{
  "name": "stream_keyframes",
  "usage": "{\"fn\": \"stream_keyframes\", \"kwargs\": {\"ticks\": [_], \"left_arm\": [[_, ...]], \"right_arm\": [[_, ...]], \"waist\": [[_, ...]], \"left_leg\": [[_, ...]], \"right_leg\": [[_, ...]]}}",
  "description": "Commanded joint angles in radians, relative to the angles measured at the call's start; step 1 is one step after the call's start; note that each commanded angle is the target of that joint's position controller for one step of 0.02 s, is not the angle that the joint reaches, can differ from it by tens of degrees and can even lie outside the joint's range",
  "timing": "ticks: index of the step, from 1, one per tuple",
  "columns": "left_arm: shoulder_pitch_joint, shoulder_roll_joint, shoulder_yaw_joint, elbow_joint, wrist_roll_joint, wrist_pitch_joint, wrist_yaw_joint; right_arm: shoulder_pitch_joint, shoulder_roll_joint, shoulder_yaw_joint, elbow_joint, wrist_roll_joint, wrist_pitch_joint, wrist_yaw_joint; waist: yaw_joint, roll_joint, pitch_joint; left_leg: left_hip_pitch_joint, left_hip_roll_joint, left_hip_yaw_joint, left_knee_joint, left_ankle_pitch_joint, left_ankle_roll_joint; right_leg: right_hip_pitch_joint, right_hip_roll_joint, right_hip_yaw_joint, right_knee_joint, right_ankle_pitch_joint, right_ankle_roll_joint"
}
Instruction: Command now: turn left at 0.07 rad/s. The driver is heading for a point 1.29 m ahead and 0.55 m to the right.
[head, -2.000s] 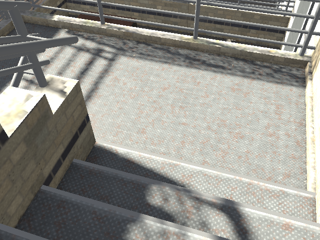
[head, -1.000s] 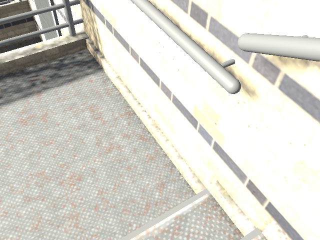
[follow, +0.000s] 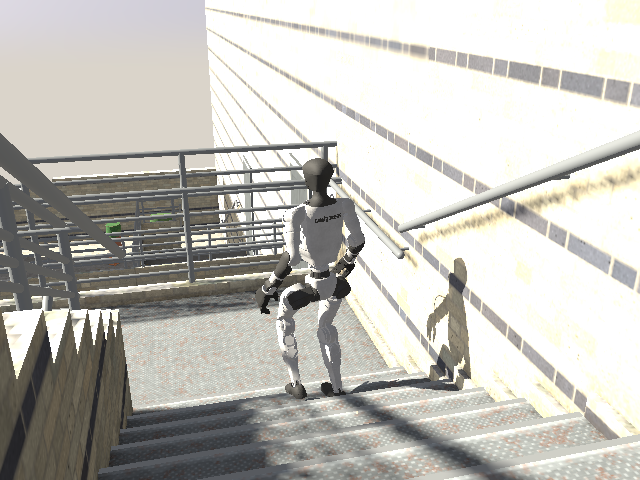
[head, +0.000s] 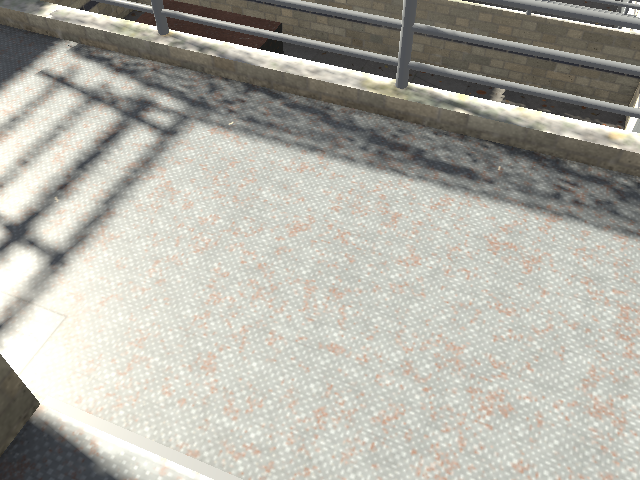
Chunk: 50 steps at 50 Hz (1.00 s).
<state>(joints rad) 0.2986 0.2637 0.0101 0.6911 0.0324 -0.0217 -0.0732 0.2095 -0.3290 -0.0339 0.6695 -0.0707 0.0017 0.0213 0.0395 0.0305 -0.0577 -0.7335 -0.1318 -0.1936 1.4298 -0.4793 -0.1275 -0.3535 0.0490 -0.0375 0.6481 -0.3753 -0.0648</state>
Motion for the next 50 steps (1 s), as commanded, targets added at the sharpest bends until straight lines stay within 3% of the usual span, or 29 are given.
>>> {"fn": "stream_keyframes", "kwargs": {"ticks": [1,2,3,4,6,9,11,12,13,14,15,17,18,20,23,28,31,33,34,35,36,37,38,39,40,43,46,48,50], "left_arm": [[-0.245,0.052,-0.018,-0.120,-0.018,-0.026,-0.010],[-0.106,0.079,0.013,-0.067,-0.080,0.013,0.056],[-0.095,0.212,0.031,-0.053,-0.009,-0.035,0.024],[-0.117,0.225,0.052,-0.058,0.000,-0.058,0.016],[-0.057,0.250,0.074,-0.075,0.000,-0.069,0.017],[-0.086,0.162,0.058,-0.087,-0.012,-0.066,0.014],[-0.017,0.057,0.028,-0.083,-0.001,-0.057,0.016],[-0.017,0.021,0.014,-0.122,0.015,-0.045,0.013],[-0.073,0.117,0.050,-0.123,0.032,-0.037,0.012],[-0.073,0.124,0.059,-0.109,0.044,-0.040,0.029],[-0.018,0.152,0.076,-0.070,0.034,-0.035,0.048],[0.018,0.133,0.072,-0.047,0.064,-0.033,0.045],[0.022,0.107,0.061,-0.049,0.073,-0.033,0.029],[0.005,0.077,0.047,-0.055,0.041,-0.028,-0.009],[-0.154,0.043,0.022,-0.103,0.054,0.000,-0.090],[-0.078,0.101,0.034,-0.100,0.056,0.012,-0.075],[-0.086,0.120,0.059,-0.105,0.063,0.001,-0.068],[-0.063,0.098,0.073,-0.084,0.043,-0.013,-0.054],[0.031,0.126,0.095,-0.037,0.043,-0.029,-0.041],[0.199,0.243,0.134,0.022,0.062,-0.053,-0.005],[0.260,0.369,0.157,-0.023,0.073,-0.085,0.014],[0.339,0.311,0.151,0.024,0.117,-0.119,0.001],[0.270,0.246,0.145,0.027,0.084,-0.127,-0.010],[0.201,0.227,0.139,0.016,0.036,-0.101,-0.030],[0.098,0.198,0.126,0.011,0.020,-0.083,-0.037],[-0.109,0.161,0.084,-0.037,0.030,-0.064,-0.010],[-0.087,0.180,0.073,-0.011,0.067,-0.098,0.047],[-0.016,0.163,0.063,-0.005,0.052,-0.120,0.054],[0.000,0.099,0.029,-0.014,0.001,-0.116,0.048]], "right_arm": [[0.120,-0.022,0.010,-0.021,-0.006,-0.006,0.040],[-0.082,0.028,0.022,-0.057,0.076,0.053,0.013],[0.070,0.015,0.027,-0.046,0.018,0.024,0.051],[0.067,-0.013,0.013,-0.038,0.012,0.009,0.068],[-0.005,-0.073,-0.007,-0.076,-0.002,0.001,0.043],[0.007,-0.062,-0.022,-0.101,0.048,0.005,-0.007],[0.040,-0.130,-0.051,-0.130,0.056,-0.014,-0.027],[0.102,-0.190,-0.086,-0.132,0.032,-0.027,-0.044],[0.138,-0.181,-0.093,-0.131,-0.006,-0.041,-0.051],[0.118,-0.133,-0.078,-0.126,-0.009,-0.050,-0.051],[0.052,-0.098,-0.074,-0.142,0.015,-0.054,-0.042],[-0.036,-0.056,-0.061,-0.173,0.053,-0.063,-0.045],[-0.055,-0.053,-0.059,-0.176,0.041,-0.059,-0.055],[-0.068,-0.095,-0.073,-0.181,0.019,-0.052,-0.076],[0.064,-0.147,-0.094,-0.138,0.003,-0.054,-0.094],[0.033,-0.186,-0.117,-0.135,-0.022,-0.099,-0.100],[-0.010,-0.204,-0.124,-0.144,-0.022,-0.114,-0.106],[0.001,-0.204,-0.127,-0.129,-0.008,-0.128,-0.125],[-0.003,-0.181,-0.122,-0.132,-0.005,-0.130,-0.115],[0.013,-0.073,-0.093,-0.175,-0.020,-0.126,-0.100],[0.006,0.017,-0.054,-0.288,-0.021,-0.140,-0.075],[-0.176,-0.003,-0.050,-0.330,0.037,-0.143,-0.067],[-0.163,-0.062,-0.062,-0.309,0.073,-0.149,-0.079],[-0.115,-0.131,-0.081,-0.271,0.053,-0.133,-0.091],[-0.036,-0.165,-0.086,-0.227,0.030,-0.118,-0.095],[0.042,-0.083,-0.035,-0.188,-0.018,-0.049,-0.052],[0.102,-0.062,-0.011,-0.194,0.022,-0.029,-0.024],[0.050,-0.113,-0.016,-0.194,0.029,-0.025,-0.022],[-0.021,-0.059,0.004,-0.203,0.031,-0.023,-0.012]], "waist": [[-0.137,-0.060,-0.035],[-0.077,0.020,-0.041],[-0.098,-0.163,0.042],[-0.091,-0.166,0.049],[-0.030,-0.148,0.030],[-0.044,-0.181,-0.023],[-0.043,-0.037,-0.143],[-0.071,0.203,-0.122],[-0.145,0.080,-0.022],[-0.099,-0.055,-0.003],[-0.053,-0.004,0.040],[-0.032,0.062,0.047],[-0.036,0.051,0.028],[-0.065,0.025,0.038],[-0.166,0.046,0.075],[-0.115,0.060,0.062],[-0.105,0.070,0.069],[-0.085,0.043,0.065],[-0.032,-0.025,0.042],[0.018,-0.252,-0.061],[-0.036,-0.216,-0.259],[0.060,-0.099,-0.083],[0.056,-0.142,0.049],[0.011,-0.158,0.040],[-0.058,-0.135,0.045],[-0.157,-0.095,0.008],[-0.158,-0.104,0.002],[-0.095,-0.071,-0.036],[-0.062,-0.084,-0.038]], "left_leg": [[0.078,0.102,0.113,-0.087,0.134,-0.051],[0.213,0.104,0.182,-0.480,0.159,0.041],[0.269,0.137,0.234,-0.415,0.072,-0.030],[0.354,0.141,0.234,-0.453,0.004,-0.033],[0.321,0.095,0.262,-0.619,-0.003,-0.012],[0.415,0.082,0.193,-0.959,0.226,0.101],[0.710,0.259,0.104,-1.000,0.626,0.323],[0.869,0.463,-0.166,-1.074,0.850,0.584],[0.890,0.570,-0.227,-1.142,0.950,0.635],[0.832,0.570,-0.156,-1.160,0.912,0.570],[0.762,0.545,-0.059,-1.182,0.901,0.508],[0.631,0.450,0.111,-1.210,0.760,0.436],[0.604,0.410,0.175,-1.202,0.715,0.415],[0.604,0.366,0.287,-1.204,0.622,0.389],[0.692,0.390,0.307,-1.219,0.428,0.375],[0.716,0.522,0.283,-1.191,0.495,0.390],[0.677,0.533,0.341,-1.117,0.457,0.315],[0.648,0.522,0.388,-1.007,0.357,0.242],[0.575,0.468,0.440,-0.852,0.275,0.196],[0.339,0.318,0.503,-0.503,-0.134,0.089],[0.052,0.162,0.296,-0.329,-0.349,0.056],[-0.150,0.096,0.108,-0.334,-0.287,0.046],[-0.232,0.126,0.072,-0.246,-0.262,0.039],[-0.212,0.153,0.080,-0.110,-0.234,0.029],[-0.114,0.177,0.076,-0.094,-0.167,0.034],[0.141,0.123,0.088,-0.052,0.179,0.053],[0.194,0.089,0.139,0.080,0.298,0.040],[0.086,0.116,0.130,0.153,0.260,-0.002],[-0.021,0.159,0.113,0.079,0.150,-0.040]], "right_leg": [[-0.052,-0.110,0.165,-0.201,0.617,-0.134],[0.027,-0.153,0.151,-0.228,0.696,-0.092],[-0.093,-0.066,0.129,-0.256,0.378,-0.098],[-0.148,-0.102,0.200,-0.253,0.178,-0.089],[-0.031,-0.207,0.363,-0.269,0.176,-0.195],[0.139,-0.290,0.553,-0.258,0.349,-0.270],[0.050,-0.193,0.446,-0.094,0.211,-0.147],[-0.248,0.024,0.183,0.089,-0.057,0.004],[-0.409,0.043,0.138,0.330,-0.257,0.074],[-0.425,-0.004,0.130,0.467,-0.245,0.094],[-0.408,-0.037,0.126,0.554,-0.185,0.122],[-0.319,-0.053,0.092,0.688,-0.032,0.146],[-0.299,-0.053,0.067,0.738,0.020,0.149],[-0.288,-0.074,0.018,0.663,0.083,0.170],[-0.301,-0.149,-0.047,0.370,0.088,0.178],[-0.188,-0.169,-0.047,0.226,0.036,0.108],[-0.088,-0.120,-0.096,0.152,0.041,0.067],[0.021,-0.088,-0.109,-0.002,0.122,0.039],[0.194,-0.045,-0.115,-0.159,0.294,0.013],[0.520,-0.155,0.091,-0.216,0.885,-0.095],[0.788,-0.353,0.488,-0.124,1.032,-0.314],[0.717,-0.407,0.574,-0.200,0.953,-0.325],[0.588,-0.414,0.543,-0.209,0.857,-0.344],[0.470,-0.383,0.485,-0.211,0.820,-0.361],[0.282,-0.346,0.418,-0.229,0.786,-0.341],[-0.098,-0.197,0.345,-0.293,0.504,-0.246],[-0.199,-0.156,0.316,-0.225,0.530,-0.222],[-0.064,-0.221,0.311,-0.123,0.617,-0.213],[0.045,-0.247,0.356,-0.017,0.675,-0.196]]}}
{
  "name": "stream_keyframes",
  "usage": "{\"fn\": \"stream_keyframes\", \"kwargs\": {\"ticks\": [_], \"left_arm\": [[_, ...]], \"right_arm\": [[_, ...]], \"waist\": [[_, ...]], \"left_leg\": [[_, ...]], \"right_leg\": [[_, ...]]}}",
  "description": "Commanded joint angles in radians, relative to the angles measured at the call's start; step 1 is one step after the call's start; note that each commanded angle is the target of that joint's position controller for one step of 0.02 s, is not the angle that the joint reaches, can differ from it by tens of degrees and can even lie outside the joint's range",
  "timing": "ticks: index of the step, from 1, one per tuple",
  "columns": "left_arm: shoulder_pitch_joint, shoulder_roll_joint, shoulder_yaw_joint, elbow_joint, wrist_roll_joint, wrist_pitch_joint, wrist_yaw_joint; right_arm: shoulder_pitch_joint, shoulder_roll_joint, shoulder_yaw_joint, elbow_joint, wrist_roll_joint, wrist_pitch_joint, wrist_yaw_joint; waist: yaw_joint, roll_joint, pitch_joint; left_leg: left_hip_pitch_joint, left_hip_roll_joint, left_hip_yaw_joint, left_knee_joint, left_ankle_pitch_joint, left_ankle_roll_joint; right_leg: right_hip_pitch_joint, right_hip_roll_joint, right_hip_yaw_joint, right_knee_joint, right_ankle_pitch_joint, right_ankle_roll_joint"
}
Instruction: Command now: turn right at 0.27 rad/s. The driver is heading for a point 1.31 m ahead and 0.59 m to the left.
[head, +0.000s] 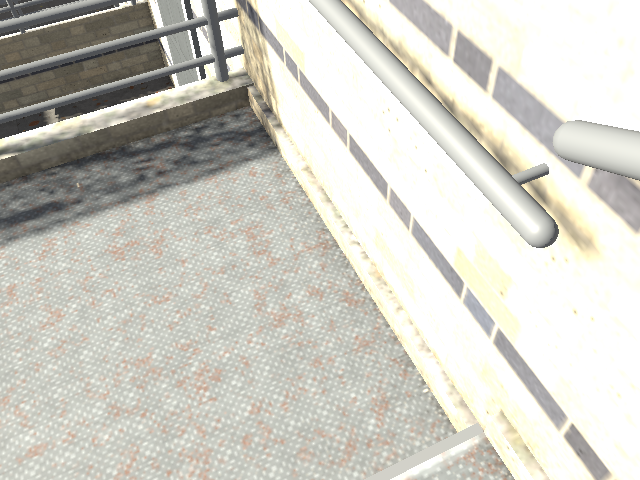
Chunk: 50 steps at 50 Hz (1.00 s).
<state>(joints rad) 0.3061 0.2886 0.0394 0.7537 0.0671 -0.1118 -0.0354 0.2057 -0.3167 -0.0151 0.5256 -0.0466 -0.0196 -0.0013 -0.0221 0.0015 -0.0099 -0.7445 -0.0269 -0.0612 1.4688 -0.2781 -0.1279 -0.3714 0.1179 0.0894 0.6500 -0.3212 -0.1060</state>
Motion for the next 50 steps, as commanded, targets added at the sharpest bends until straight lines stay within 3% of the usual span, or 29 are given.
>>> {"fn": "stream_keyframes", "kwargs": {"ticks": [1,3,4,5,6,9,12,14,16,18,20,21,24,27,28,29,30,32,34,36,39,40,42,44,45,47,48,49,50], "left_arm": [[-0.006,0.042,-0.023,-0.085,-0.053,-0.021,0.000],[-0.045,0.039,-0.049,-0.110,-0.112,-0.005,-0.019],[0.013,0.054,0.003,-0.083,-0.092,0.082,0.055],[-0.044,0.189,-0.018,-0.098,-0.106,0.039,-0.013],[-0.130,0.165,-0.017,-0.129,-0.088,0.032,-0.034],[0.048,0.340,0.061,-0.091,-0.104,0.060,-0.003],[0.179,0.212,0.043,-0.031,-0.053,0.050,0.036],[0.099,0.105,0.002,-0.029,-0.042,0.022,0.050],[0.043,0.110,-0.004,-0.038,-0.030,0.002,0.063],[-0.024,0.109,-0.015,-0.063,0.037,-0.010,0.088],[-0.014,0.108,-0.023,-0.060,0.033,-0.018,0.085],[0.030,0.210,0.041,0.003,-0.071,0.026,0.037],[0.079,0.190,0.046,0.008,-0.048,0.048,0.017],[-0.007,0.230,0.069,0.015,-0.029,0.055,0.020],[-0.107,0.236,0.070,-0.006,-0.025,0.057,0.013],[-0.207,0.123,0.043,-0.029,0.009,0.062,0.009],[-0.227,0.059,0.015,-0.118,0.027,0.062,0.030],[-0.279,0.103,0.014,-0.160,0.010,0.063,0.035],[-0.177,0.155,0.034,-0.081,-0.001,0.065,0.039],[-0.175,0.144,0.029,-0.063,-0.019,0.068,0.020],[-0.081,0.030,0.001,-0.022,-0.038,0.088,0.000],[-0.102,0.028,-0.001,-0.028,-0.045,0.093,0.005],[0.109,0.045,0.007,0.042,-0.038,0.065,0.015],[0.251,0.078,0.036,0.077,-0.080,0.054,0.049],[0.257,0.069,0.040,0.095,-0.069,0.061,0.054],[0.240,0.038,0.008,0.095,-0.019,0.047,0.017],[0.294,0.037,0.025,0.120,-0.034,0.022,0.013],[0.277,0.106,0.052,0.132,-0.033,-0.008,0.019],[0.236,0.002,0.022,0.152,-0.038,-0.019,0.018]], "right_arm": [[0.001,-0.044,-0.002,-0.031,-0.001,-0.004,0.026],[0.009,0.018,0.018,0.033,0.009,-0.012,0.059],[-0.131,-0.038,0.010,0.003,0.022,0.035,0.009],[0.037,0.048,0.023,0.073,0.003,-0.018,0.068],[0.087,-0.005,0.005,0.122,0.018,-0.046,0.095],[-0.060,-0.104,-0.025,0.079,0.029,-0.065,0.036],[-0.136,-0.034,0.022,0.139,-0.044,-0.057,0.002],[-0.144,0.037,0.048,0.155,-0.071,-0.065,0.002],[-0.143,0.042,0.053,0.158,-0.075,-0.077,0.027],[-0.053,0.040,0.048,0.177,-0.085,-0.088,0.065],[-0.078,0.016,0.042,0.157,-0.080,-0.090,0.098],[-0.091,-0.071,-0.025,0.121,0.057,0.002,0.081],[-0.128,-0.036,-0.018,0.083,0.037,0.080,0.073],[0.104,-0.053,-0.044,0.160,0.029,0.081,0.049],[0.398,-0.070,-0.065,0.265,0.044,0.077,0.032],[0.461,-0.111,-0.059,0.302,0.057,0.073,0.025],[0.434,-0.134,-0.038,0.269,0.114,0.057,0.025],[0.372,-0.240,-0.076,0.267,0.050,0.044,-0.005],[0.137,-0.198,-0.072,0.217,-0.002,0.023,-0.001],[0.016,-0.118,-0.061,0.203,0.017,-0.014,-0.007],[0.033,-0.119,-0.068,0.259,0.065,-0.016,-0.009],[0.082,-0.118,-0.071,0.267,0.053,-0.005,-0.003],[-0.008,-0.116,-0.076,0.242,0.023,0.007,-0.004],[-0.007,-0.096,-0.076,0.238,-0.008,0.017,0.005],[0.031,-0.022,-0.066,0.256,0.014,0.025,0.003],[0.206,0.112,-0.017,0.203,0.047,0.003,-0.007],[0.166,0.069,-0.023,0.218,0.016,-0.013,-0.011],[0.064,0.020,-0.027,0.191,-0.024,-0.016,-0.011],[-0.109,-0.040,-0.047,0.193,-0.036,-0.015,-0.007]], "waist": [[0.012,-0.053,-0.113],[0.020,-0.067,-0.084],[0.139,0.004,-0.157],[0.001,-0.201,-0.103],[0.004,-0.059,-0.082],[0.129,-0.129,-0.104],[0.229,-0.124,-0.025],[0.199,-0.103,-0.010],[0.172,-0.089,-0.031],[0.097,-0.114,-0.070],[0.092,-0.100,-0.019],[0.062,-0.199,-0.024],[0.097,-0.211,0.013],[-0.047,-0.129,-0.008],[-0.224,0.030,-0.047],[-0.260,0.339,0.119],[-0.167,0.388,0.137],[-0.088,0.143,0.095],[0.046,0.105,0.138],[0.118,0.055,0.124],[0.132,0.081,0.016],[0.093,0.083,0.041],[0.198,0.094,-0.003],[0.272,0.002,0.035],[0.231,-0.080,0.079],[0.029,-0.118,-0.035],[0.054,-0.118,-0.052],[0.096,-0.279,-0.009],[0.099,-0.075,0.183]], "left_leg": [[-0.014,0.080,-0.027,-0.010,-0.062,-0.053],[0.025,0.126,-0.012,-0.302,-0.114,-0.084],[0.118,0.034,0.077,-0.481,-0.300,0.008],[0.226,0.089,0.071,-0.370,-0.094,-0.049],[0.301,0.082,0.066,-0.397,-0.013,-0.057],[0.053,0.087,0.051,-0.581,-0.173,-0.043],[-0.226,0.125,-0.026,-0.526,-0.209,0.019],[-0.206,0.117,0.002,-0.555,-0.151,0.067],[-0.048,0.100,0.078,-0.531,-0.143,0.111],[0.187,0.086,0.097,-0.315,0.029,0.134],[0.141,0.103,0.080,-0.281,0.010,0.152],[0.095,0.105,0.093,-0.361,0.085,0.151],[0.230,0.082,0.126,-0.453,0.068,0.159],[0.649,-0.030,0.274,-0.563,-0.103,0.187],[0.954,-0.091,0.274,-0.644,-0.129,0.246],[0.931,0.040,-0.046,-0.726,-0.073,0.296],[0.821,0.127,-0.259,-0.775,0.424,0.320],[0.663,0.321,-0.688,-1.067,-0.135,0.482],[0.441,0.249,-0.598,-0.952,-0.117,0.466],[0.066,0.036,-0.315,-0.901,-0.206,0.401],[-0.089,-0.022,-0.193,-0.776,-0.139,0.355],[-0.020,-0.007,-0.221,-0.718,-0.143,0.355],[0.015,-0.015,-0.255,-0.455,-0.046,0.343],[0.088,-0.049,-0.222,-0.089,0.032,0.345],[-0.013,-0.140,-0.148,0.267,-0.323,0.339],[-0.318,-0.053,-0.102,0.390,-0.375,0.364],[-0.416,-0.015,-0.156,0.247,-0.189,0.370],[-0.485,0.022,-0.213,0.190,-0.178,0.311],[-0.589,0.031,-0.232,0.170,-0.138,0.257]], "right_leg": [[0.110,-0.306,0.222,0.023,0.613,-0.126],[0.120,-0.278,0.252,0.008,0.542,-0.066],[0.295,-0.314,0.239,-0.127,0.965,-0.085],[0.096,-0.267,0.222,0.028,0.681,-0.069],[0.012,-0.296,0.230,-0.004,0.744,-0.041],[0.361,-0.445,0.452,-0.105,0.841,-0.136],[0.451,-0.505,0.641,-0.303,-0.417,-0.279],[0.384,-0.474,0.544,-0.339,-0.431,-0.267],[0.280,-0.422,0.343,-0.352,-0.297,-0.223],[0.069,-0.381,0.146,-0.327,-0.139,-0.156],[0.067,-0.392,0.062,-0.307,-0.088,-0.133],[0.135,-0.406,0.026,-0.264,-0.052,-0.059],[0.103,-0.436,-0.070,-0.209,-0.049,0.014],[-0.104,-0.410,-0.242,0.120,0.228,0.092],[-0.311,-0.329,-0.325,0.573,0.423,0.117],[-0.738,-0.198,-0.271,1.040,-0.308,0.097],[-0.860,-0.162,-0.122,1.036,-0.283,0.078],[-0.804,-0.179,-0.028,0.811,-0.261,0.132],[-0.626,-0.198,-0.005,0.635,-0.070,0.125],[-0.189,-0.137,-0.085,0.271,0.473,0.135],[0.317,-0.046,-0.165,0.178,0.694,0.118],[0.311,-0.045,-0.141,0.123,0.574,0.116],[0.449,-0.049,-0.109,0.149,0.616,0.092],[0.573,-0.156,0.008,-0.358,0.415,0.079],[0.635,-0.262,0.085,-0.411,0.489,0.036],[0.771,-0.403,0.180,0.090,0.950,0.086],[0.738,-0.427,0.256,0.004,0.593,0.007],[0.585,-0.555,0.566,-0.132,-0.016,-0.157],[0.430,-0.492,0.616,-0.209,-0.255,-0.166]]}}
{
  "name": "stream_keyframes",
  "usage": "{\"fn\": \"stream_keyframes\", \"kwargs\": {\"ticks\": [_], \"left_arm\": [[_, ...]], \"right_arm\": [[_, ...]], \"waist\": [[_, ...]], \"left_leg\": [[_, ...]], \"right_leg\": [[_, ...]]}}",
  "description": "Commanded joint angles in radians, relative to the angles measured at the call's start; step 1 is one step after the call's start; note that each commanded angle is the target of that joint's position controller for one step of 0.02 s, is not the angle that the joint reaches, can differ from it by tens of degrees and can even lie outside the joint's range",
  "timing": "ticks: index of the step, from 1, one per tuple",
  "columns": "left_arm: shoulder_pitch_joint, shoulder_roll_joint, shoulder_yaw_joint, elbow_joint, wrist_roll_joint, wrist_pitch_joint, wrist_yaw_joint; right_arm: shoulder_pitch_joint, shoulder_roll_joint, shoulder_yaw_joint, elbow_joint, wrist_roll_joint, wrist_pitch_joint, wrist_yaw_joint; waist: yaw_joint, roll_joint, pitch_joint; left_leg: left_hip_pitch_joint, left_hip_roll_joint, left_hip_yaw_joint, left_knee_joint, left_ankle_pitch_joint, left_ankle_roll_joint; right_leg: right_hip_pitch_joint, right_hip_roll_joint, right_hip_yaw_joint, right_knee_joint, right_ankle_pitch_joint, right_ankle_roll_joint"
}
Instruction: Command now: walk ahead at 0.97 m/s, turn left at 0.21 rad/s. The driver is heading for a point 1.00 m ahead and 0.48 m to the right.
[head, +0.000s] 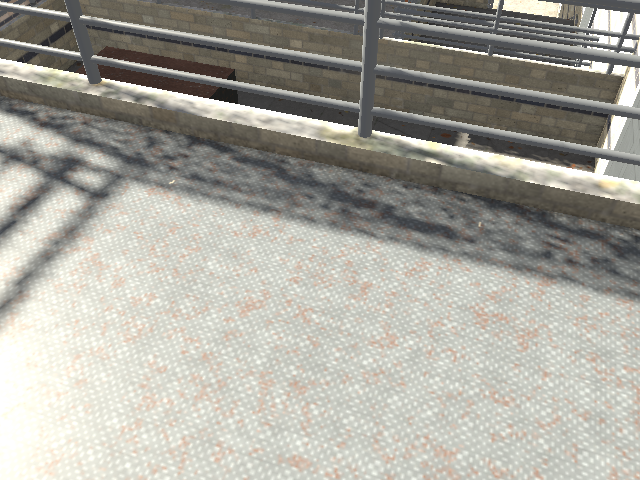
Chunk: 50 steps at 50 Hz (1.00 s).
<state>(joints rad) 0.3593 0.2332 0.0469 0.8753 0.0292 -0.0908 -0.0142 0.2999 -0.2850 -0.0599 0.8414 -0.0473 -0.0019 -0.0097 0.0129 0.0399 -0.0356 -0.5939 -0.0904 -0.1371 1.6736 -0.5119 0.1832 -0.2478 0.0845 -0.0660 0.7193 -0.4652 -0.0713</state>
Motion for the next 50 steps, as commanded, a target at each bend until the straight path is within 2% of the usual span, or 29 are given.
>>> {"fn": "stream_keyframes", "kwargs": {"ticks": [1,2,4,5,7,10,12,13,14,15,16,17,18,19,21,22,25,28,31,33,34,35,36,37,38,39,42,47,50], "left_arm": [[0.166,0.067,-0.005,0.028,0.004,-0.051,0.018],[0.094,0.085,-0.003,0.029,0.015,-0.040,0.037],[0.068,0.225,0.035,0.028,0.010,-0.022,0.036],[0.079,0.123,0.019,0.048,-0.019,-0.040,0.040],[0.073,0.089,0.010,0.036,-0.041,-0.049,0.032],[0.170,0.119,0.025,0.060,-0.007,-0.017,0.022],[0.225,0.106,0.019,0.102,0.040,0.024,0.039],[0.238,0.127,0.021,0.115,0.040,0.038,0.041],[0.248,0.141,0.031,0.127,0.018,0.043,0.039],[0.173,0.086,0.034,0.118,-0.008,0.030,0.035],[0.255,0.012,0.015,0.081,-0.042,0.013,0.056],[0.256,0.058,0.018,0.055,-0.071,0.011,0.076],[0.132,0.039,0.007,0.009,-0.035,0.020,0.070],[-0.001,0.067,0.017,0.005,0.002,0.033,0.050],[-0.075,0.038,0.023,-0.009,0.018,0.045,0.005],[-0.119,-0.022,0.009,-0.039,-0.001,0.063,-0.016],[-0.184,-0.057,-0.014,-0.122,-0.002,0.080,-0.041],[-0.361,-0.003,-0.022,-0.168,-0.005,0.078,-0.047],[-0.392,0.028,-0.029,-0.183,-0.012,0.070,-0.052],[-0.150,0.110,-0.002,-0.117,-0.007,0.079,-0.047],[0.120,0.179,0.030,-0.029,-0.011,0.082,-0.036],[0.148,0.214,0.058,0.014,-0.037,0.086,-0.014],[0.048,0.288,0.066,-0.010,-0.040,0.096,-0.002],[0.075,0.335,0.068,-0.039,-0.009,0.102,0.011],[0.061,0.272,0.067,-0.039,0.006,0.100,0.025],[0.000,0.227,0.059,-0.037,0.006,0.091,0.029],[-0.089,0.194,0.044,-0.063,-0.016,0.039,0.032],[-0.079,0.221,0.060,-0.081,-0.026,-0.008,0.008],[0.000,0.242,0.077,-0.066,-0.045,-0.012,-0.004]], "right_arm": [[-0.285,-0.062,0.003,-0.150,-0.014,-0.041,0.023],[-0.290,-0.059,0.004,-0.143,0.012,-0.048,0.034],[-0.218,-0.051,0.006,-0.087,-0.018,-0.027,0.063],[-0.323,-0.052,0.006,-0.116,0.005,-0.043,0.069],[-0.393,-0.028,0.027,-0.115,0.004,-0.065,0.083],[-0.446,-0.011,0.033,-0.117,0.055,-0.056,0.080],[-0.281,-0.058,0.007,-0.055,0.062,-0.054,0.048],[-0.090,-0.091,-0.013,0.002,0.045,-0.057,0.029],[0.109,-0.133,-0.039,0.058,0.020,-0.057,0.017],[0.248,-0.154,-0.045,0.099,-0.015,-0.063,0.021],[0.260,-0.138,-0.019,0.093,-0.046,-0.073,0.032],[0.266,-0.148,-0.037,0.090,-0.009,-0.073,0.036],[0.213,-0.179,-0.055,0.102,-0.003,-0.073,0.025],[0.139,-0.074,-0.032,0.083,-0.001,-0.080,0.020],[0.068,0.028,0.001,0.107,-0.004,-0.110,0.013],[0.057,0.059,0.016,0.135,0.013,-0.121,0.005],[-0.031,0.027,0.011,0.116,0.027,-0.142,0.003],[0.054,0.017,0.010,0.128,0.031,-0.127,-0.006],[0.144,-0.072,0.007,0.131,0.024,-0.101,-0.034],[0.100,-0.151,-0.008,0.098,0.008,-0.080,-0.056],[0.011,-0.179,-0.016,0.061,0.002,-0.067,-0.053],[-0.029,-0.142,-0.017,0.052,0.003,-0.062,-0.031],[-0.018,-0.036,0.015,-0.028,-0.011,-0.081,-0.022],[-0.008,-0.050,0.022,-0.148,0.014,-0.112,-0.008],[-0.055,-0.101,0.017,-0.144,0.014,-0.132,-0.007],[-0.056,-0.119,0.012,-0.127,0.014,-0.131,-0.001],[-0.037,-0.082,0.018,-0.117,-0.029,-0.064,0.017],[-0.308,-0.019,0.044,-0.238,0.011,-0.052,0.029],[-0.358,-0.041,0.036,-0.273,0.029,-0.060,0.034]], "waist": [[0.045,-0.022,0.294],[-0.007,-0.041,0.321],[-0.045,-0.139,0.183],[-0.036,-0.091,0.259],[0.005,-0.021,0.246],[0.112,-0.119,0.199],[0.050,-0.115,0.138],[-0.032,-0.053,0.047],[-0.132,-0.002,-0.034],[-0.196,0.087,-0.068],[-0.107,0.164,-0.146],[-0.121,0.188,-0.300],[-0.116,0.256,-0.228],[-0.115,0.115,-0.041],[-0.031,0.078,0.129],[0.030,0.049,0.194],[0.098,0.160,0.183],[0.045,0.009,0.221],[0.044,0.014,0.170],[0.179,0.049,0.008],[0.303,0.037,-0.101],[0.289,-0.118,-0.108],[0.149,-0.271,-0.088],[0.119,-0.273,-0.251],[0.119,-0.091,-0.095],[0.055,-0.005,0.066],[-0.064,0.038,0.128],[-0.016,-0.017,0.160],[0.033,-0.061,0.115]], "left_leg": [[-0.603,0.105,-0.232,-0.417,0.289,-0.125],[-0.413,0.126,-0.154,-0.631,0.370,-0.163],[0.004,0.126,0.137,-0.513,0.447,-0.174],[-0.108,0.211,-0.001,-0.689,0.845,-0.169],[0.051,0.203,0.043,-0.966,1.054,-0.151],[0.263,0.158,0.109,-1.131,0.883,-0.179],[0.304,0.192,0.093,-1.273,0.817,-0.176],[0.489,0.173,0.118,-1.344,0.820,-0.169],[0.780,0.183,0.119,-1.311,0.779,-0.165],[1.016,0.266,0.037,-1.193,0.744,-0.147],[1.178,0.413,-0.020,-0.819,1.183,-0.210],[1.216,0.547,-0.236,-0.961,0.882,-0.124],[1.036,0.585,-0.445,-1.238,0.122,-0.033],[0.797,0.519,-0.410,-1.370,-0.157,-0.034],[0.494,0.477,-0.225,-1.305,0.248,-0.086],[0.316,0.429,-0.084,-1.349,0.355,-0.112],[0.220,0.399,0.089,-1.418,0.607,-0.137],[0.376,0.347,0.266,-1.473,0.829,-0.182],[0.505,0.319,0.370,-1.324,1.450,-0.205],[0.522,0.353,0.363,-0.986,1.590,-0.202],[0.391,0.351,0.343,-0.659,1.495,-0.194],[0.144,0.175,0.349,-0.220,0.509,-0.188],[-0.142,0.095,0.276,0.096,-0.011,-0.186],[-0.364,0.081,0.075,0.074,-0.006,-0.184],[-0.425,0.127,0.054,-0.060,0.060,-0.176],[-0.372,0.165,0.064,-0.179,0.115,-0.183],[-0.142,0.223,0.067,-0.391,0.129,-0.235],[0.092,0.189,0.135,-0.882,0.499,-0.268],[0.209,0.148,0.128,-1.080,0.652,-0.224]], "right_leg": [[0.051,-0.419,0.723,-0.290,-0.048,-0.207],[-0.126,-0.349,0.622,-0.296,0.040,-0.209],[-0.351,-0.312,0.511,-0.330,0.167,-0.222],[-0.313,-0.245,0.516,-0.237,0.043,-0.205],[-0.314,-0.158,0.414,-0.214,-0.003,-0.160],[-0.158,-0.156,0.367,-0.133,0.138,-0.123],[0.078,-0.145,0.348,0.150,0.323,-0.126],[0.091,-0.121,0.320,0.405,0.485,-0.122],[-0.079,-0.111,0.294,0.704,0.443,-0.118],[-0.394,0.009,0.254,1.065,-0.205,-0.099],[-0.633,-0.074,0.269,1.250,-0.301,-0.100],[-0.741,-0.109,0.198,1.240,-0.131,-0.082],[-0.839,-0.133,0.122,1.213,-0.020,-0.076],[-0.822,-0.174,0.114,1.165,0.062,-0.075],[-0.707,-0.228,0.158,0.948,0.220,-0.063],[-0.624,-0.239,0.173,0.794,0.256,-0.029],[-0.490,-0.239,0.128,0.568,0.420,-0.029],[-0.497,-0.192,-0.004,0.323,0.435,-0.071],[-0.267,-0.048,-0.171,0.118,0.381,-0.118],[0.027,0.013,-0.148,0.081,0.320,-0.154],[0.327,0.000,-0.056,0.014,0.314,-0.206],[0.532,-0.044,0.042,-0.086,0.319,-0.253],[0.572,-0.179,0.341,-0.018,0.466,-0.293],[0.763,-0.327,0.741,-0.287,0.171,-0.440],[0.631,-0.366,0.824,-0.466,-0.045,-0.397],[0.425,-0.338,0.744,-0.504,-0.015,-0.355],[0.079,-0.190,0.525,-0.522,0.228,-0.306],[-0.149,-0.057,0.389,-0.558,0.477,-0.242],[-0.034,-0.099,0.427,-0.545,0.600,-0.187]]}}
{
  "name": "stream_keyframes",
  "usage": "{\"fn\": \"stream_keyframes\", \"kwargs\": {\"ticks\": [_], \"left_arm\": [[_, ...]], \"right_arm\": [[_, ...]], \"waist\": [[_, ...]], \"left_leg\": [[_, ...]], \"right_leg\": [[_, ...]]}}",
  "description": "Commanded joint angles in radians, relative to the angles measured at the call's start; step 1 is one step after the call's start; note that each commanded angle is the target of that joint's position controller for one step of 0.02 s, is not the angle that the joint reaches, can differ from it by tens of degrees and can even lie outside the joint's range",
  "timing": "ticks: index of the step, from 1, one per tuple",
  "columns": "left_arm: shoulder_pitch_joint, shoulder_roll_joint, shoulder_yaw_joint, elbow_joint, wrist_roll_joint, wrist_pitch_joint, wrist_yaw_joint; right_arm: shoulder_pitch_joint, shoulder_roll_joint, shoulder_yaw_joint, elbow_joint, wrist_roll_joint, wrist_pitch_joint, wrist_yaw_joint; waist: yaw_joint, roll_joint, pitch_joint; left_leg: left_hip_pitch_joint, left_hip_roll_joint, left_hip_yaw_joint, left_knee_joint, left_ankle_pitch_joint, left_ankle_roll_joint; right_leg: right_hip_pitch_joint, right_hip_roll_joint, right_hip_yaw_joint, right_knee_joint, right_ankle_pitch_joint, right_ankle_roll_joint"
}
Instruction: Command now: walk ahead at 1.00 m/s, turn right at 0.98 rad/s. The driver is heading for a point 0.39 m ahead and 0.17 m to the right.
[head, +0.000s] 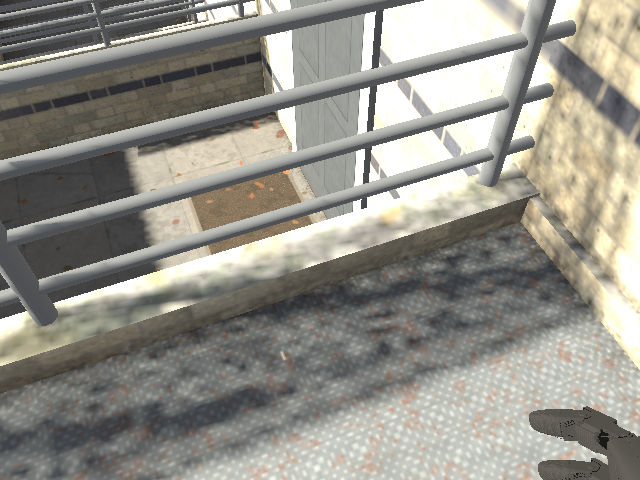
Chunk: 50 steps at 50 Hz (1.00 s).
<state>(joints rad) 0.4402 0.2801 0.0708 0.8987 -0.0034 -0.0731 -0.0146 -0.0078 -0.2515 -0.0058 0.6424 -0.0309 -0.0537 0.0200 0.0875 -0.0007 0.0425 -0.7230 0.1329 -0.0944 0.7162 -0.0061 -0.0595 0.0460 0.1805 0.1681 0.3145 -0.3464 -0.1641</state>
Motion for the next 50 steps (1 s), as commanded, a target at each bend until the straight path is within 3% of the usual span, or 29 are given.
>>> {"fn": "stream_keyframes", "kwargs": {"ticks": [1,3,4,5,6,7,8,10,12,15,18,20,22,23,24,25,26,27,28,29,30,31,34,37,39,42,46,49,50], "left_arm": [[-0.071,0.203,0.056,-0.088,-0.012,-0.027,0.003],[-0.089,0.235,0.058,-0.095,0.004,-0.022,0.016],[-0.154,0.269,0.066,-0.109,0.025,-0.017,0.008],[-0.209,0.245,0.061,-0.137,0.032,-0.025,-0.001],[-0.193,0.063,0.017,-0.189,0.014,-0.030,-0.004],[-0.032,0.033,-0.005,-0.234,-0.042,-0.026,0.003],[-0.075,0.097,-0.008,-0.179,-0.010,-0.007,0.012],[-0.206,0.121,-0.006,-0.188,0.031,0.025,-0.019],[-0.269,0.061,-0.017,-0.225,0.030,0.050,-0.037],[-0.380,0.038,-0.035,-0.288,0.024,0.075,-0.044],[-0.412,0.074,-0.034,-0.315,0.038,0.075,-0.064],[-0.433,0.038,-0.054,-0.318,0.033,0.050,-0.071],[-0.435,0.039,-0.057,-0.315,0.054,0.044,-0.045],[-0.413,0.125,-0.014,-0.344,-0.005,0.032,-0.026],[-0.325,0.188,0.014,-0.323,-0.002,0.016,-0.019],[-0.197,0.212,0.036,-0.268,0.016,0.011,-0.006],[-0.131,0.227,0.040,-0.249,0.021,0.016,0.010],[-0.140,0.284,0.030,-0.252,0.040,0.021,0.020],[-0.125,0.217,-0.006,-0.265,0.083,0.022,0.008],[-0.196,0.208,0.001,-0.295,0.065,0.033,-0.004],[-0.283,0.191,-0.005,-0.300,0.011,0.037,-0.009],[-0.331,0.157,-0.017,-0.302,-0.002,0.040,-0.003],[-0.345,0.166,-0.013,-0.279,0.030,0.019,0.006],[-0.293,0.162,-0.007,-0.222,0.030,0.013,0.026],[-0.283,0.133,-0.010,-0.199,0.005,0.015,0.031],[-0.276,0.137,-0.006,-0.171,0.014,0.028,0.063],[-0.236,0.090,-0.018,-0.115,0.021,0.035,0.066],[-0.150,0.008,-0.052,-0.063,0.026,0.023,0.048],[-0.100,0.027,-0.042,-0.058,0.029,0.016,0.037]], "right_arm": [[-0.052,-0.095,-0.025,-0.080,0.013,-0.007,0.000],[0.060,-0.163,-0.050,-0.057,0.030,0.000,-0.027],[0.273,-0.202,-0.068,-0.003,0.030,-0.013,-0.036],[0.506,-0.251,-0.089,0.054,0.023,-0.017,-0.057],[0.641,-0.318,-0.106,0.077,-0.049,-0.025,-0.066],[0.514,-0.362,-0.119,0.059,-0.074,-0.037,-0.047],[0.329,-0.217,-0.096,0.013,-0.052,-0.036,-0.042],[0.274,-0.111,-0.072,0.029,-0.028,-0.027,-0.039],[0.348,-0.097,-0.060,0.107,-0.012,-0.034,-0.037],[0.326,-0.056,-0.035,0.139,0.020,-0.066,-0.008],[0.259,-0.105,-0.035,0.131,0.010,-0.101,-0.019],[0.266,-0.164,-0.047,0.138,0.006,-0.086,-0.026],[0.323,-0.226,-0.064,0.150,0.016,-0.084,-0.047],[0.239,-0.392,-0.123,0.124,0.066,-0.094,-0.074],[0.206,-0.375,-0.127,0.103,0.074,-0.094,-0.084],[0.182,-0.321,-0.119,0.095,0.077,-0.078,-0.093],[0.191,-0.243,-0.101,0.059,0.055,-0.060,-0.095],[0.265,-0.066,-0.050,0.044,-0.009,-0.065,-0.079],[0.448,-0.055,-0.027,0.085,0.054,-0.083,-0.054],[0.379,-0.168,-0.046,0.051,0.073,-0.078,-0.047],[0.296,-0.184,-0.051,0.028,0.075,-0.067,-0.051],[0.250,-0.166,-0.048,0.036,0.058,-0.055,-0.070],[0.237,-0.152,-0.050,0.023,0.047,-0.026,-0.072],[0.156,-0.115,-0.050,-0.024,0.021,-0.011,-0.071],[0.125,-0.106,-0.057,-0.028,0.028,0.013,-0.067],[0.037,-0.087,-0.056,-0.029,0.039,0.063,-0.081],[0.008,-0.064,-0.052,0.012,0.057,0.065,-0.094],[0.058,-0.053,-0.041,0.034,0.034,0.033,-0.076],[0.052,-0.098,-0.043,0.044,0.019,0.026,-0.073]], "waist": [[-0.041,-0.025,0.024],[-0.112,-0.039,-0.055],[-0.229,-0.010,-0.183],[-0.345,-0.019,-0.291],[-0.332,0.225,-0.376],[-0.162,0.537,-0.457],[-0.144,0.334,-0.312],[-0.146,0.061,-0.119],[-0.120,0.049,-0.005],[-0.092,0.086,0.041],[-0.044,0.086,0.063],[-0.034,0.070,0.059],[-0.030,0.020,0.033],[0.014,0.160,-0.029],[0.054,0.163,-0.095],[0.116,0.123,-0.189],[0.107,-0.008,-0.222],[-0.017,-0.325,-0.276],[-0.044,-0.282,-0.561],[-0.037,-0.115,-0.539],[-0.078,-0.002,-0.381],[-0.094,0.057,-0.273],[-0.109,0.026,-0.225],[-0.111,-0.030,-0.260],[-0.115,-0.061,-0.291],[-0.103,-0.097,-0.252],[-0.074,-0.137,-0.148],[-0.068,-0.052,-0.107],[-0.010,0.114,-0.103]], "left_leg": [[0.355,-0.089,0.072,-0.167,0.123,0.021],[0.490,-0.134,0.057,-0.204,-0.055,0.017],[0.694,-0.153,0.091,-0.177,-0.108,0.034],[0.950,-0.097,0.073,-0.135,-0.194,0.043],[1.166,0.160,-0.235,-0.189,-0.584,0.073],[1.171,0.350,-0.815,-0.451,-0.707,0.146],[1.008,0.296,-0.760,-0.492,-0.976,0.180],[0.760,0.223,-0.418,-0.491,-0.630,0.170],[0.659,0.186,-0.180,-0.494,-0.337,0.115],[0.567,0.108,0.071,-0.565,-0.028,0.063],[0.551,0.099,0.203,-0.544,0.380,0.109],[0.547,0.063,0.283,-0.530,0.506,0.117],[0.579,0.064,0.295,-0.453,0.784,0.101],[0.657,0.064,0.257,-0.371,0.944,0.091],[0.704,0.070,0.250,-0.253,0.945,0.101],[0.710,0.043,0.257,-0.043,0.893,0.093],[0.516,-0.060,0.244,0.273,0.319,0.067],[0.176,-0.194,0.197,0.713,-0.709,0.035],[0.088,-0.177,-0.080,0.818,-0.771,0.069],[0.087,-0.132,-0.046,0.771,-0.660,0.048],[0.064,-0.079,0.000,0.647,-0.588,0.029],[0.097,-0.041,0.013,0.583,-0.536,0.008],[0.236,-0.024,0.026,0.466,-0.445,-0.013],[0.236,-0.061,0.046,0.381,-0.361,-0.017],[0.267,-0.064,0.029,0.333,-0.292,-0.027],[0.386,-0.112,0.056,0.143,-0.211,-0.056],[0.478,-0.114,0.043,-0.125,-0.218,-0.036],[0.690,-0.002,-0.015,-0.324,0.013,0.031],[0.740,0.045,-0.051,-0.255,0.130,0.093]], "right_leg": [[-0.259,-0.213,0.220,-0.108,0.518,-0.076],[-0.159,-0.216,0.230,0.062,0.755,-0.021],[-0.162,-0.190,0.205,0.307,0.874,-0.019],[-0.305,-0.136,0.156,0.591,0.819,0.005],[-0.586,-0.045,0.090,0.983,0.078,0.019],[-0.775,-0.021,0.002,1.161,-0.187,0.017],[-0.813,-0.129,-0.016,1.159,-0.026,-0.011],[-0.780,-0.212,-0.074,1.097,0.103,0.014],[-0.800,-0.253,-0.087,1.074,0.064,0.035],[-0.770,-0.268,-0.119,0.913,0.196,0.052],[-0.723,-0.247,-0.146,0.688,0.340,0.090],[-0.561,-0.213,-0.237,0.464,0.366,0.085],[-0.426,-0.145,-0.299,0.397,0.362,0.064],[-0.388,-0.155,-0.227,0.370,0.326,0.060],[-0.318,-0.148,-0.207,0.279,0.355,0.035],[-0.170,-0.140,-0.188,0.145,0.467,0.007],[0.053,-0.227,-0.079,0.119,0.766,0.002],[0.303,-0.387,0.094,0.327,1.555,-0.049],[0.446,-0.563,0.316,0.298,1.626,-0.228],[0.340,-0.551,0.283,0.184,1.310,-0.273],[0.157,-0.496,0.224,0.123,1.019,-0.228],[0.002,-0.436,0.188,0.086,0.912,-0.172],[-0.238,-0.410,0.114,0.033,1.021,-0.134],[-0.265,-0.374,0.025,0.056,1.124,-0.133],[-0.248,-0.354,-0.005,0.051,1.006,-0.104],[-0.319,-0.293,-0.057,0.045,0.821,-0.031],[-0.314,-0.335,0.046,-0.008,0.392,-0.016],[-0.419,-0.281,0.072,0.013,0.018,0.090],[-0.493,-0.255,0.030,0.048,-0.035,0.104]]}}
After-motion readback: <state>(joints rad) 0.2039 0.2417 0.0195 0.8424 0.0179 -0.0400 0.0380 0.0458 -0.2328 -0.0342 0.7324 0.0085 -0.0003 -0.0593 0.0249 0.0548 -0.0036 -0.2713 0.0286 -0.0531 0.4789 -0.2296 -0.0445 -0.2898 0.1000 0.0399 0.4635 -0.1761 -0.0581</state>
